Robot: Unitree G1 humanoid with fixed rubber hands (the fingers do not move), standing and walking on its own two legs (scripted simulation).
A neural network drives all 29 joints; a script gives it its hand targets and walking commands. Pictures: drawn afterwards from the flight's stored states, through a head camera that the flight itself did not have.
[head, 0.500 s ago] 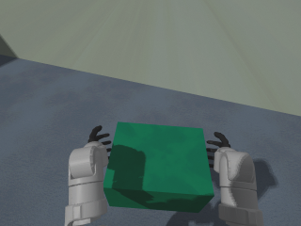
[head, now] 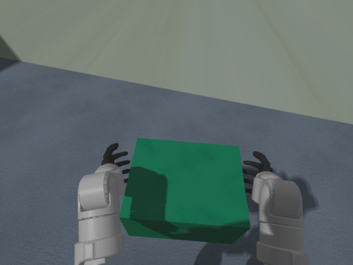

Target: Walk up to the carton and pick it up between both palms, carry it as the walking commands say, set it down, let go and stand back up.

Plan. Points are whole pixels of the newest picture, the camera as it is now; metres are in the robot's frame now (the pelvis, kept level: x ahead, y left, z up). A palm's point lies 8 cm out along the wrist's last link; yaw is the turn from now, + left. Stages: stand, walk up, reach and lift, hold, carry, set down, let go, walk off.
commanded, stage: carry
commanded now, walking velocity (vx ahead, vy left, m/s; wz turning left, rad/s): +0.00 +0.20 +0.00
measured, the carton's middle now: (184, 190) +0.30 +0.01 +0.00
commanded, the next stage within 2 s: none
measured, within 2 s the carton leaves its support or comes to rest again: neither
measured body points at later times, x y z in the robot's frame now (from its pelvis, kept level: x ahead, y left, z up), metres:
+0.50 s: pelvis -0.07 +0.15 +0.01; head -0.08 +0.16 +0.46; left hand +0.23 +0.33 +0.08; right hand +0.21 -0.01 +0.08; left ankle +0.05 +0.13 -0.72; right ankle -0.11 +0.00 -0.72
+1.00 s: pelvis -0.13 +0.37 +0.00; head -0.14 +0.39 +0.45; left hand +0.17 +0.54 +0.07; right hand +0.15 +0.20 +0.07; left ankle -0.05 +0.38 -0.72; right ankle -0.17 +0.19 -0.69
